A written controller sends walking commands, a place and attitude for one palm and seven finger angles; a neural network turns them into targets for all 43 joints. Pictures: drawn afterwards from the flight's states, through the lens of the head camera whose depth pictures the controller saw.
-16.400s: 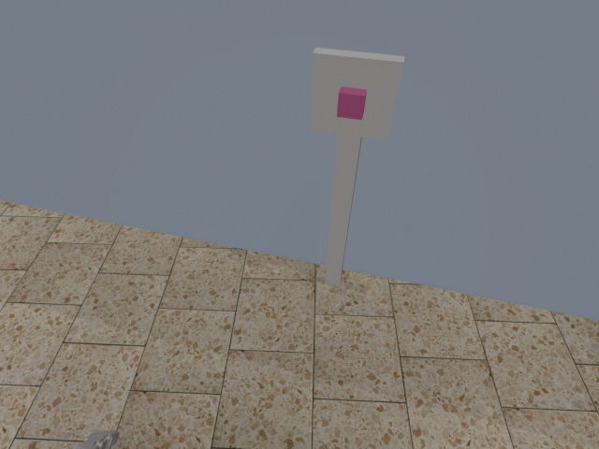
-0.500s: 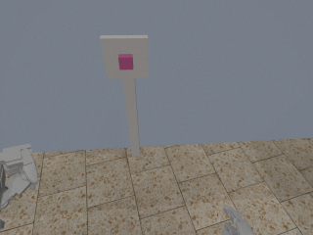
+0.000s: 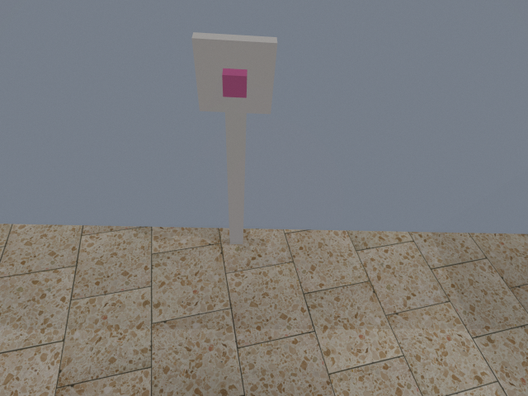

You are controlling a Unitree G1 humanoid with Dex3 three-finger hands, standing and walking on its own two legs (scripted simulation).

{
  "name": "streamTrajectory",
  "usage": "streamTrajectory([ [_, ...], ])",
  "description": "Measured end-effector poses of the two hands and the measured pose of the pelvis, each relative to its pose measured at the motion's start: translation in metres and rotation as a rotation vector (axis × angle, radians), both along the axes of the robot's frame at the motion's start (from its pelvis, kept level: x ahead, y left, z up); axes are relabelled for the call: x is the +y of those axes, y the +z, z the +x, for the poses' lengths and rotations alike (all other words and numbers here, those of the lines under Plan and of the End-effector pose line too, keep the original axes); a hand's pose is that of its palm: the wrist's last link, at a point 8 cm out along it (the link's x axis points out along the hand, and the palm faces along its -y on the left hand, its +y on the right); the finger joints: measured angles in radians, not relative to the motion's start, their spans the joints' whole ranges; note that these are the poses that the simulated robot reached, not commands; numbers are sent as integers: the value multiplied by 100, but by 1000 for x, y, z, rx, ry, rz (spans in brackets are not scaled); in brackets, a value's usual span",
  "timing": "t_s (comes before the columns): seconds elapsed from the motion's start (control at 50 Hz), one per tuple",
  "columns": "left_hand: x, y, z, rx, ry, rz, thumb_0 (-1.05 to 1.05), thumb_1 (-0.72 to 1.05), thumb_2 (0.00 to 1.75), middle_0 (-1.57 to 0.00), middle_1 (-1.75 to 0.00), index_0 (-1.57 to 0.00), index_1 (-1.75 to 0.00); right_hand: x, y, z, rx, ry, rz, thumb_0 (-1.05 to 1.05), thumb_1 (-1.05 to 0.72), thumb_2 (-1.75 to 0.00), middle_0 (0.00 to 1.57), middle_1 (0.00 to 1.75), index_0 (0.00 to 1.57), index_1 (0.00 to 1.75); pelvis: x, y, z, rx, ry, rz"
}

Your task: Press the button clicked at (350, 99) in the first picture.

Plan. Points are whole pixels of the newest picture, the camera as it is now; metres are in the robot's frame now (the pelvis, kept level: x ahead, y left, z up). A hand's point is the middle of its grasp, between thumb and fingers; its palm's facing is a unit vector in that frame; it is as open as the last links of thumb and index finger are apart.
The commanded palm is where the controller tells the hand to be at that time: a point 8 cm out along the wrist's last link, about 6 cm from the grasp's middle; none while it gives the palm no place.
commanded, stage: let the arm hang, fingers relaxed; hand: left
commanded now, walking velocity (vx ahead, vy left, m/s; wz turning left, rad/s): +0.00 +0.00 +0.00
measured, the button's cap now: (235, 82) +0.78 +0.14 +0.05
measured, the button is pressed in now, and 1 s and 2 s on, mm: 0 0 0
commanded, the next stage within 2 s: stand and wait in 0.66 s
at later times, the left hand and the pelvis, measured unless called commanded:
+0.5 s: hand out of the picture -0.02 +0.15 -0.18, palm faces +0.03 -0.99 -0.16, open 7.3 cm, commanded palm none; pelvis +0.00 -0.01 +0.00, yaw -1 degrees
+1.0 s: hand out of the picture -0.01 +0.15 -0.17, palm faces +0.02 -0.98 -0.19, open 7.4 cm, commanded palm none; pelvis +0.01 -0.02 +0.00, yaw -1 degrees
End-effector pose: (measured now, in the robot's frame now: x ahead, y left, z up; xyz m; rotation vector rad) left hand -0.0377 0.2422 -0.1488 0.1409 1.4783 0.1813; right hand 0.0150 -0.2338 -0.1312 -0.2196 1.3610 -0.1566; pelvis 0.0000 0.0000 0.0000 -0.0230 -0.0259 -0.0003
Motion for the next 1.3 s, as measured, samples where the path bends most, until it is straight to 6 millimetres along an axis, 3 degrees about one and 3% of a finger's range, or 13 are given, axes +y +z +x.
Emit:
streamTrajectory([
  [0.08,0,8,-28,81,10,10,0,91,90,-63,-81,-63,-80,15,-9,-22,58,-29,44,0,-91,-90,20,30,20,30,3,1,-2,-4,-3,4],
  [0.18,-6,13,-38,108,13,12,0,91,90,-46,-60,-46,-60,29,-16,-40,91,-57,89,0,-91,-90,20,30,21,30,5,2,-3,-7,-9,11],
  [0.32,-22,8,-21,51,4,-8,0,91,90,-28,-40,-27,-39,35,-20,-51,97,-86,114,0,-91,-90,20,30,21,30,2,1,-4,-9,-16,18],
  [0.48,-42,2,11,-36,-14,-42,0,91,90,-21,-32,-21,-32,29,-19,-54,85,-106,106,0,-91,-90,20,30,20,30,-5,1,-3,-9,-20,21],
  [0.62,-51,1,26,-65,-22,-52,0,91,90,-20,-30,-20,-30,21,-18,-54,86,-116,97,0,-91,-90,20,30,20,30,-11,1,0,-11,-21,20],
  [0.82,-51,2,26,-40,-18,-34,0,91,90,-20,-30,-20,-30,13,-17,-49,96,-115,92,0,-91,-90,20,30,20,30,-18,1,5,-12,-22,19],
  [1.06,-47,6,27,-21,-16,-9,0,91,90,-20,-30,-20,-30,2,-17,-29,76,-96,85,0,-91,-90,20,30,20,30,-23,2,11,-14,-24,21],
  [1.3,-50,8,43,-49,-28,-3,0,91,90,-20,-30,-20,-30,-12,-16,-10,43,-81,68,0,-91,-90,20,30,20,30,-29,3,16,-16,-27,25],
])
